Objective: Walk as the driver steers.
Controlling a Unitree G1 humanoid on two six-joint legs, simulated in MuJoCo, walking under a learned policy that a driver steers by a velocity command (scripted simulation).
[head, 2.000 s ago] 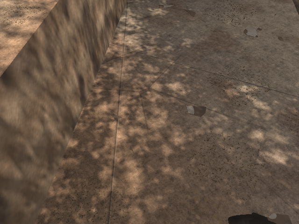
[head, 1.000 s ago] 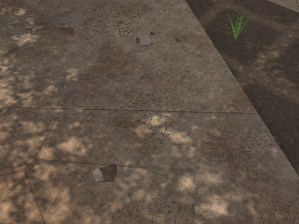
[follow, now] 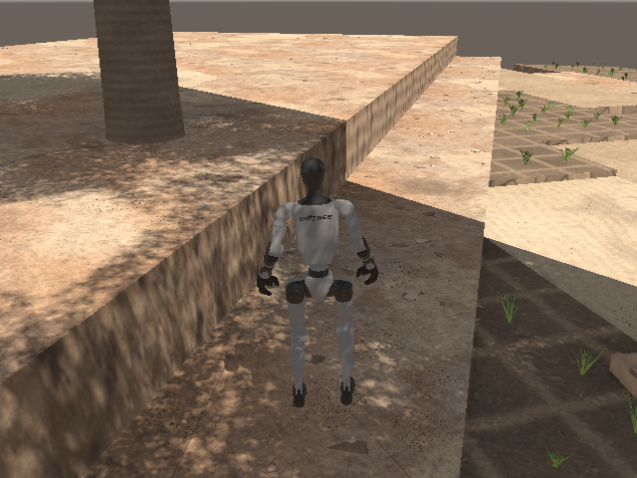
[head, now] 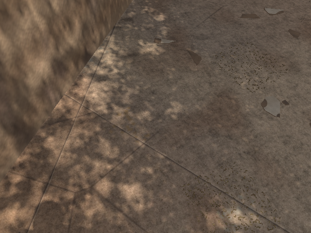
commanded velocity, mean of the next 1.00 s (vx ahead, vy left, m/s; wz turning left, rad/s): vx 0.01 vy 0.00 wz -0.36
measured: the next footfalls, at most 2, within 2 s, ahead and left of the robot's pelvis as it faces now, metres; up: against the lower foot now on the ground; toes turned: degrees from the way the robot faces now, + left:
right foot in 0.40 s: -0.01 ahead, -0.12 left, +0.00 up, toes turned -13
left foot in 0.94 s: +0.10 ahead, +0.08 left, +0.00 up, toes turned -32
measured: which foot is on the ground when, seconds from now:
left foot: down 0.00-0.40, up 0.42-0.92, down 0.94-1.00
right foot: up 0.00-0.38, down 0.40-0.94, up 0.96-1.00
